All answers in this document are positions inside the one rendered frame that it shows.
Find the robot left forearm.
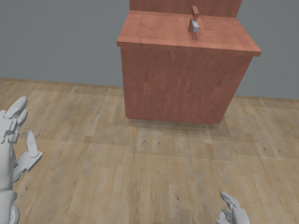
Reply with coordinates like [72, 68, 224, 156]
[0, 189, 20, 224]

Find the right robot hand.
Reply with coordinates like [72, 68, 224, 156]
[216, 191, 250, 224]

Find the tap lever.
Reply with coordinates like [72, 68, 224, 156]
[192, 20, 199, 33]

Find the counter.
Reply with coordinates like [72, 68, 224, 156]
[117, 0, 262, 125]

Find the left robot hand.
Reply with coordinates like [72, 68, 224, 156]
[0, 96, 42, 191]

